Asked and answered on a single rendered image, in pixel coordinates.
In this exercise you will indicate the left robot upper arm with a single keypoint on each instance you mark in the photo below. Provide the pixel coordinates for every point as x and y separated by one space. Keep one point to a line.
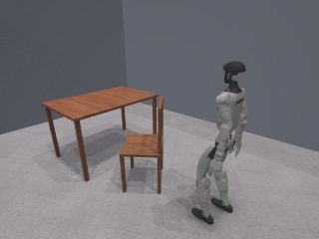
223 103

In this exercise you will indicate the left robot hand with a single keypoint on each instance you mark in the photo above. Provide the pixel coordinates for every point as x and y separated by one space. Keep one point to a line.
217 165

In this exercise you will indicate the robot left forearm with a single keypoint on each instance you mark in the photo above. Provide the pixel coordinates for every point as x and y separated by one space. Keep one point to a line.
223 141

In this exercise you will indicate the robot right foot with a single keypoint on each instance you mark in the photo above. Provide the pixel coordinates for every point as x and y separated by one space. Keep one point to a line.
217 202

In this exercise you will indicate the right robot upper arm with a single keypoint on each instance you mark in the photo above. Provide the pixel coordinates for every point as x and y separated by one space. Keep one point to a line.
244 112

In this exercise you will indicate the right robot hand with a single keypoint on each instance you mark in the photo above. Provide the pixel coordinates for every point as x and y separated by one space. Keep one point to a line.
237 145

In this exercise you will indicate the left robot shin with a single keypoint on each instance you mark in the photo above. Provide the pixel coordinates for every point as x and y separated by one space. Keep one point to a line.
203 194

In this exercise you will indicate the chair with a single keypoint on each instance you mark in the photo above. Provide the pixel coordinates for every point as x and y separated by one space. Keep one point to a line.
144 145

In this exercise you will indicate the table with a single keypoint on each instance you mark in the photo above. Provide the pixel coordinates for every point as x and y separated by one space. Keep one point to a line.
88 105

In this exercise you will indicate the robot right forearm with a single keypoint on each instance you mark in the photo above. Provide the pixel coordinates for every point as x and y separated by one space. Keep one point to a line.
240 129

